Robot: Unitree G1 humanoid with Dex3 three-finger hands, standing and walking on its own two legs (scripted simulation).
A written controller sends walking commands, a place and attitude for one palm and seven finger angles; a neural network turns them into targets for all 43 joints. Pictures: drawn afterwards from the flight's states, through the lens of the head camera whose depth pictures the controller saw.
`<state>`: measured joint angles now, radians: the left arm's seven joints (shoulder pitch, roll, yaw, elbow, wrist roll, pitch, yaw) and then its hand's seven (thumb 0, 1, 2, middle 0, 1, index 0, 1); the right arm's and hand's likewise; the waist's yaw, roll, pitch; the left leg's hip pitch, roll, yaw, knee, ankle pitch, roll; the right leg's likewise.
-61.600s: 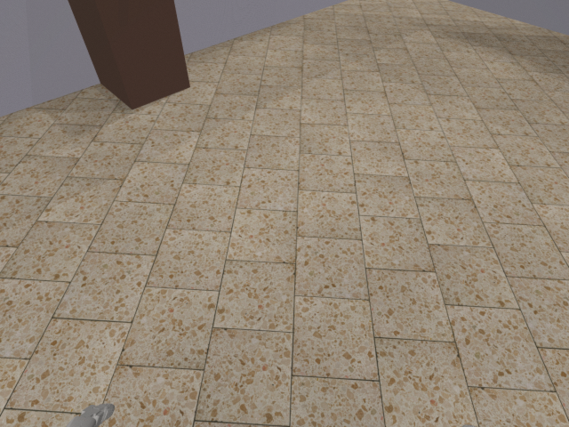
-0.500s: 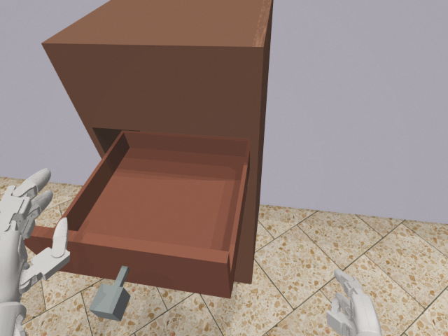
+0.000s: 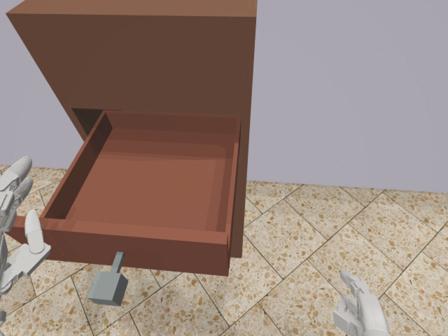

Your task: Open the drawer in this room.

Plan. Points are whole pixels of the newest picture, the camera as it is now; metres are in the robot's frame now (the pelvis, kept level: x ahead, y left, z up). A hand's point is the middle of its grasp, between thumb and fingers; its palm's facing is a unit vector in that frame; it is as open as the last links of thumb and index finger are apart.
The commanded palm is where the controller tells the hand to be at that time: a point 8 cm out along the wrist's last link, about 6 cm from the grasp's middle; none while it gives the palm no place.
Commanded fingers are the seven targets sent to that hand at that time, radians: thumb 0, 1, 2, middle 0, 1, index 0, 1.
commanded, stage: step back with the hand held close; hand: left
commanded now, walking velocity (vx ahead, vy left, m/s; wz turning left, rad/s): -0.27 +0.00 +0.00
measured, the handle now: (113, 276) +0.22 +0.21 +0.00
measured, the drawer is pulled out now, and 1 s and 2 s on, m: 0.30 0.30 0.30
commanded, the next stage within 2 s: stop stepping back and stand still in 0.98 s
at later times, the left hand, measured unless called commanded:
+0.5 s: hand (7, 321) +0.12 +0.23 +0.17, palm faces +0.41 -0.81 -0.42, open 7.4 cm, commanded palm +0.05 +0.28 +0.18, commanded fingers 0.00 0.90 0.90 -0.20 -0.30 -0.20 -0.30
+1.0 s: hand out of the picture +0.02 +0.18 +0.16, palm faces +0.29 -0.79 -0.54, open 7.4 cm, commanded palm -0.04 +0.23 +0.18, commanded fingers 0.00 0.90 0.90 -0.20 -0.30 -0.20 -0.30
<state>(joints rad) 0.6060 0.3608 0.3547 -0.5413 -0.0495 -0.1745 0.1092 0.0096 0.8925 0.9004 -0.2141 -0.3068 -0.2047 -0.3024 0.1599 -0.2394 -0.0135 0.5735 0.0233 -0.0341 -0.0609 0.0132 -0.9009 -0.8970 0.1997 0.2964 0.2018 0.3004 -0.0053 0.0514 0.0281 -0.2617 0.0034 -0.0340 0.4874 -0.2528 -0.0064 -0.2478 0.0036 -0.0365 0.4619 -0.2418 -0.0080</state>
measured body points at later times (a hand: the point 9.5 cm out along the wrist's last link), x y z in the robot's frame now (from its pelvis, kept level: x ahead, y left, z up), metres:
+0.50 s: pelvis -0.07 +0.00 -0.01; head -0.05 +0.00 +0.44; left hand +0.09 +0.27 +0.19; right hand +0.11 -0.22 -0.09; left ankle -0.05 +0.12 -0.72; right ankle +0.00 -0.11 -0.74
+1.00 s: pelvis -0.18 -0.05 +0.00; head -0.14 -0.05 +0.45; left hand +0.00 +0.22 +0.19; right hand +0.00 -0.29 -0.09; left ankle -0.21 +0.09 -0.68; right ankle -0.13 -0.12 -0.74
